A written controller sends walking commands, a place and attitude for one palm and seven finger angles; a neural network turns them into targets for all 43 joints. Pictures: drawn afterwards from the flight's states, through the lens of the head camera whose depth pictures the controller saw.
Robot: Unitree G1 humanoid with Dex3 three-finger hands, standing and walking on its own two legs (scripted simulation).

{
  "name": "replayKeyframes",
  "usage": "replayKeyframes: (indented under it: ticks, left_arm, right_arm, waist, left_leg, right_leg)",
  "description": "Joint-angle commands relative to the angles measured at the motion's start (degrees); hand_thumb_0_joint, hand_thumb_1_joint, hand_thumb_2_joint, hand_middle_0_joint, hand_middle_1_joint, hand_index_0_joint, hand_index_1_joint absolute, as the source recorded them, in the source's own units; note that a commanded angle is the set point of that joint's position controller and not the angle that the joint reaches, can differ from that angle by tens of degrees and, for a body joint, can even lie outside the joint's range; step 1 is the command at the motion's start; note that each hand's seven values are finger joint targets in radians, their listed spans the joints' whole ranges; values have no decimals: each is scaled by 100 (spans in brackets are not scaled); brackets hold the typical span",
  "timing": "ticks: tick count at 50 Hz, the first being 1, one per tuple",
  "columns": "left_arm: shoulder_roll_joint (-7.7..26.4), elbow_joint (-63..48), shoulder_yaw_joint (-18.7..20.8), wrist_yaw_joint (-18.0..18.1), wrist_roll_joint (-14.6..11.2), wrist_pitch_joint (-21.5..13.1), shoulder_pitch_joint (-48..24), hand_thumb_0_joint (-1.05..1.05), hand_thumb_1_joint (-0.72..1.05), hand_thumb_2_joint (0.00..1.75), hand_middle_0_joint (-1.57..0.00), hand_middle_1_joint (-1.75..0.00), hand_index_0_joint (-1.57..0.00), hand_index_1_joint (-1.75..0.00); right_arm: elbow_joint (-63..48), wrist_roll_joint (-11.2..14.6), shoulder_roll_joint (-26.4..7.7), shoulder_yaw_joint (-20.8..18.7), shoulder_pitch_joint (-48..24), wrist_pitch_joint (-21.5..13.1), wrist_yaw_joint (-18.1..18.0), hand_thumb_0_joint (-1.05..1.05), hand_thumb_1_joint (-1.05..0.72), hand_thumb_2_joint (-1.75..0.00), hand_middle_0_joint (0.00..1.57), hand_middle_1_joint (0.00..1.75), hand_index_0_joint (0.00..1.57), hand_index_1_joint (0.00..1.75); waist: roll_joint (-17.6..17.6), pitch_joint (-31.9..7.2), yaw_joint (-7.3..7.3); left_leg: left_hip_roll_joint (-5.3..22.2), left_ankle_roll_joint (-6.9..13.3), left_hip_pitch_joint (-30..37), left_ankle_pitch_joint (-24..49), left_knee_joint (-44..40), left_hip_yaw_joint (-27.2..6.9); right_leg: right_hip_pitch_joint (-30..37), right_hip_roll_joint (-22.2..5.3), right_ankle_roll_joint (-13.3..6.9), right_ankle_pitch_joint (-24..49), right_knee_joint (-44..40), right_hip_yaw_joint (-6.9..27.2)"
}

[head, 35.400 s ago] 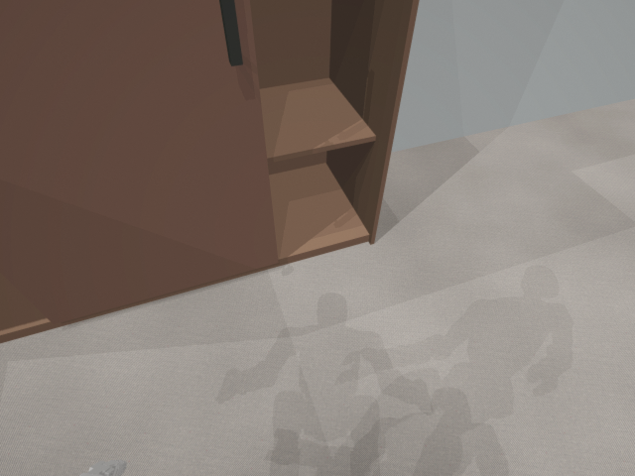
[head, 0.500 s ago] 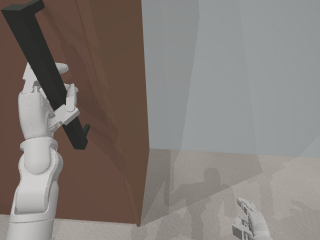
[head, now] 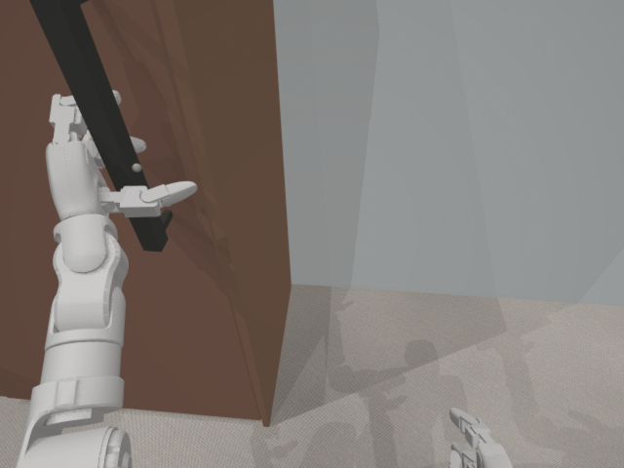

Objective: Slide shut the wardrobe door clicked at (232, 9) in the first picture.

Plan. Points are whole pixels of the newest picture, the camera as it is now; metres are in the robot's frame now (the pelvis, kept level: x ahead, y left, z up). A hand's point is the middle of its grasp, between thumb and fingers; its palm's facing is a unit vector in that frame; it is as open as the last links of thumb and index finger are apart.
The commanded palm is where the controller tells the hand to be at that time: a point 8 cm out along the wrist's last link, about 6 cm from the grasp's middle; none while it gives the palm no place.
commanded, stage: loosen the grip on the handle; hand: left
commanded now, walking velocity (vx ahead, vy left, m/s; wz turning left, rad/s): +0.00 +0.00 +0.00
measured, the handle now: (125, 139) +0.40 +0.25 +0.25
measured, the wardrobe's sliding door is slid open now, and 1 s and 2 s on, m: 0.00 0.00 0.00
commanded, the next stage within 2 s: slip the hand off the handle in 0.24 s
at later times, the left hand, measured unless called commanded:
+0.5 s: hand (124, 172) +0.36 +0.24 +0.23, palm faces +0.32 -0.94 -0.09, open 15.0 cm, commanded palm +0.32 +0.29 +0.23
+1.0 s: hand (63, 175) +0.35 +0.31 +0.23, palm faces +0.37 -0.92 -0.09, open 14.7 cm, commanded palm +0.30 +0.34 +0.23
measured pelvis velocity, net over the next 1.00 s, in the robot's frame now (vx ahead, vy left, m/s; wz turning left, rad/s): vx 0.02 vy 0.03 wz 0.02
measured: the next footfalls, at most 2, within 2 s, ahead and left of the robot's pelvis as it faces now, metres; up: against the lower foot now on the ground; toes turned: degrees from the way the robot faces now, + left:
none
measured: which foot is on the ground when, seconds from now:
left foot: down 0.00-1.00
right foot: down 0.00-1.00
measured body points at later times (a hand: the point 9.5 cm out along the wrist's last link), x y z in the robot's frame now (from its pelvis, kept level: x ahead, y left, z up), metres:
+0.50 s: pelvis +0.03 +0.01 +0.00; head +0.03 +0.01 +0.45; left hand +0.34 +0.29 +0.24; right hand +0.20 -0.21 -0.09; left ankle +0.02 +0.13 -0.73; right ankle +0.05 -0.09 -0.73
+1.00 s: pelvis +0.02 +0.03 +0.00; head +0.02 +0.03 +0.45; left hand +0.33 +0.35 +0.23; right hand +0.17 -0.21 -0.10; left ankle +0.02 +0.13 -0.73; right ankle +0.05 -0.09 -0.73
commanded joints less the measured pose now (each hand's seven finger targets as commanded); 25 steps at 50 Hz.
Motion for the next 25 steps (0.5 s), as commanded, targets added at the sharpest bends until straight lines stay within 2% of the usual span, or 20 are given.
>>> replayKeyframes:
  ticks: [1, 2, 3, 5, 6, 8, 11, 12, 13, 14, 16, 17, 18, 19, 20, 22, 23, 24, 25]
  left_arm:
    - [1253, -1298, -217, -310, 53, -1127, -2623, 0, -55, 20, -34, -127, -34, -127]
    - [1198, -1250, -302, -340, 12, -1169, -2754, 0, -55, 20, -33, -125, -33, -125]
    - [1490, -942, 56, -349, -37, -1171, -2322, 0, -55, 20, -32, -123, -32, -123]
    - [1214, -1003, -218, -425, -146, -1238, -2430, 0, -55, 20, -29, -120, -29, -120]
    - [1352, -994, -110, -435, -219, -1258, -2459, 0, -55, 20, -28, -118, -28, -118]
    - [1494, -1076, 24, -427, -285, -1216, -2317, 0, -55, 20, -25, -115, -25, -115]
    - [1223, -1252, -121, -433, -399, -1165, -2144, 0, -55, 20, -25, -115, -25, -115]
    - [1375, -1330, 88, -409, -447, -1145, -1944, 0, -55, 20, -25, -115, -25, -115]
    - [1412, -1369, 179, -405, -459, -1100, -1749, 0, -55, 20, -25, -115, -25, -115]
    - [1184, -1578, -26, -435, -471, -1067, -1750, 0, -55, 20, -25, -115, -25, -115]
    - [1157, -1687, 33, -441, -484, -992, -1658, 0, -55, 20, -25, -115, -25, -115]
    - [1118, -1533, 133, -444, -492, -914, -1192, 0, -55, 20, -25, -115, -25, -115]
    - [1242, -1704, 287, -459, -506, -884, -1040, 0, -55, 20, -25, -115, -25, -115]
    - [1199, -1973, 240, -481, -511, -845, -1043, 0, -55, 20, -25, -115, -25, -115]
    - [1449, -1953, 519, -469, -521, -798, -1059, 0, -55, 20, -25, -115, -25, -115]
    - [1342, -1993, 556, -518, -607, -683, -877, 0, -55, 20, -25, -115, -25, -115]
    - [1438, -1845, 701, -542, -654, -618, -769, 0, -55, 20, -25, -115, -25, -115]
    - [1388, -1880, 672, -568, -701, -564, -828, 0, -55, 20, -25, -115, -25, -115]
    - [1525, -1960, 803, -573, -715, -585, -1007, 0, -55, 20, -25, -115, -25, -115]
  right_arm:
    - [-839, 49, -781, -343, -794, -437, -157, 0, -90, -90, 20, 30, 20, 30]
    - [-796, 49, -771, -354, -768, -476, -177, 0, -90, -90, 20, 30, 20, 30]
    - [-729, 43, -810, -407, -699, -476, -198, 0, -90, -90, 20, 30, 20, 30]
    - [-704, 51, -810, -393, -708, -495, -201, 0, -90, -90, 20, 30, 20, 30]
    - [-676, 52, -868, -411, -683, -504, -211, 0, -90, -90, 20, 30, 20, 30]
    - [-646, 42, -886, -448, -713, -484, -229, 0, -90, -90, 20, 30, 20, 30]
    - [-611, 31, -911, -452, -659, -503, -240, 0, -90, -90, 20, 30, 20, 30]
    - [-603, 15, -932, -461, -598, -502, -248, 0, -90, -90, 20, 30, 20, 30]
    - [-580, 1, -960, -467, -592, -489, -259, 0, -90, -90, 20, 30, 20, 30]
    - [-617, -10, -951, -445, -541, -495, -256, 0, -90, -90, 20, 30, 20, 30]
    - [-591, -22, -962, -452, -453, -502, -258, 0, -90, -90, 20, 30, 20, 30]
    - [-581, -44, -962, -460, -319, -477, -253, 0, -90, -90, 20, 30, 20, 30]
    - [-611, -46, -988, -454, -309, -446, -242, 0, -90, -90, 20, 30, 20, 30]
    - [-679, -59, -967, -432, -339, -419, -232, 0, -90, -90, 20, 30, 20, 30]
    - [-658, -64, -975, -445, -299, -390, -239, 0, -90, -90, 20, 30, 20, 30]
    - [-721, -57, -938, -424, -317, -312, -245, 0, -90, -90, 20, 30, 20, 30]
    - [-721, -44, -936, -406, -342, -264, -263, 0, -90, -90, 20, 30, 20, 30]
    - [-759, -39, -929, -382, -377, -227, -281, 0, -90, -90, 20, 30, 20, 30]
    - [-753, -32, -920, -385, -390, -207, -305, 0, -90, -90, 20, 30, 20, 30]
  waist:
    - [-20, -759, 17]
    - [-39, -770, -28]
    - [-151, -759, 68]
    - [-36, -743, 19]
    - [-114, -781, 21]
    - [-14, -991, 105]
    - [-12, -1019, 68]
    - [-94, -1084, 136]
    - [-110, -1174, 162]
    - [-39, -1272, 136]
    - [56, -1403, 127]
    - [-109, -1370, 173]
    - [-75, -1475, 239]
    - [89, -1566, 267]
    - [33, -1649, 286]
    - [-87, -1568, 294]
    - [-204, -1458, 310]
    - [-269, -1369, 282]
    - [-170, -1380, 280]
  left_leg:
    - [-66, 142, -248, -989, -411, 25]
    - [-78, 147, -235, -993, -349, 36]
    - [-80, 145, -387, -915, -283, 43]
    - [-91, 139, -366, -877, -273, 21]
    - [-80, 148, -408, -819, -264, -13]
    - [-99, 149, -481, -664, -212, -1]
    - [-79, 169, -289, -299, -264, -38]
    - [-73, 166, -244, -72, -252, -38]
    - [-86, 174, -203, 228, -246, -22]
    - [-96, 169, -74, 495, -244, -17]
    - [-80, 154, 91, 941, -231, -42]
    - [-63, 136, 122, 1208, -209, -56]
    - [-73, 118, 145, 1495, -188, -60]
    - [-80, 108, 226, 1694, -164, -48]
    - [-77, 93, 235, 1806, -136, -47]
    - [-54, 75, 229, 1878, -128, -43]
    - [-56, 67, 137, 1778, -146, -55]
    - [-57, 72, 104, 1682, -159, -50]
    - [-57, 66, 147, 1667, -157, -53]
  right_leg:
    - [205, -290, 88, -1828, -1150, 549]
    - [175, -308, 103, -1905, -1189, 596]
    - [289, -333, 104, -2028, -1250, 681]
    - [248, -362, 98, -1980, -1245, 660]
    - [297, -369, 99, -1927, -1246, 695]
    - [501, -430, 110, -1821, -1223, 786]
    - [522, -386, 96, -1205, -1100, 615]
    - [622, -366, 94, -895, -1041, 578]
    - [725, -343, 93, -412, -921, 491]
    - [747, -302, 92, 83, -782, 384]
    - [772, -231, 74, 790, -583, 220]
    - [789, -194, 72, 1180, -462, 127]
    - [890, -186, 64, 1546, -352, 81]
    - [923, -188, 60, 1787, -284, 68]
    - [974, -177, 60, 1873, -250, 51]
    - [963, -157, 77, 1958, -240, 20]
    - [933, -144, 86, 1871, -270, 14]
    - [890, -140, 100, 1790, -300, 6]
    - [878, -135, 86, 1719, -314, 12]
